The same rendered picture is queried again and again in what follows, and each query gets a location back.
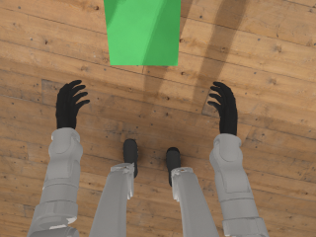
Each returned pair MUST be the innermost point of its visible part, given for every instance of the robot left upper arm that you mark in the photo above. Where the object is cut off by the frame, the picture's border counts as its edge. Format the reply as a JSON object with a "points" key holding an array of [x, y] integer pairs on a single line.
{"points": [[57, 232]]}

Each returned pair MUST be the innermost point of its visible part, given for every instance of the robot right hand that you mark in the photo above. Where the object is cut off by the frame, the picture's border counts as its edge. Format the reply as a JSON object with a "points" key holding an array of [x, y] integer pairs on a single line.
{"points": [[227, 109]]}

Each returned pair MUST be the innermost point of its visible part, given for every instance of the left robot shin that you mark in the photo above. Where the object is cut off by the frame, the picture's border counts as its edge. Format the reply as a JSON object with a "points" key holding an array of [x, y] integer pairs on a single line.
{"points": [[120, 167]]}

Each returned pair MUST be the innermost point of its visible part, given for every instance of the left robot forearm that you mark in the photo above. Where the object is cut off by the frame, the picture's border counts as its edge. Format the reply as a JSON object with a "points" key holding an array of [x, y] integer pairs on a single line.
{"points": [[57, 206]]}

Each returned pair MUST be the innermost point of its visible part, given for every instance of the robot left thigh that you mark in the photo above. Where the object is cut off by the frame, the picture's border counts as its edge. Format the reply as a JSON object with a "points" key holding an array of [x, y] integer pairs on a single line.
{"points": [[110, 216]]}

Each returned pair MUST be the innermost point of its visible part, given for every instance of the robot left hand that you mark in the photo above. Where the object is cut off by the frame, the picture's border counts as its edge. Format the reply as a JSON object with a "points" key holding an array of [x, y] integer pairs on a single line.
{"points": [[66, 107]]}

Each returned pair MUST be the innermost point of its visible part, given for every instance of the carton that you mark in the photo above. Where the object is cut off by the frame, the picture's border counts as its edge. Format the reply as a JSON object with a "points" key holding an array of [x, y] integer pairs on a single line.
{"points": [[143, 32]]}

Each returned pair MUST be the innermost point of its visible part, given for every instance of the right robot forearm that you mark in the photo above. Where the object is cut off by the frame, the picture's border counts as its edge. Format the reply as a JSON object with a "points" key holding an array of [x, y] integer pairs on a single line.
{"points": [[239, 211]]}

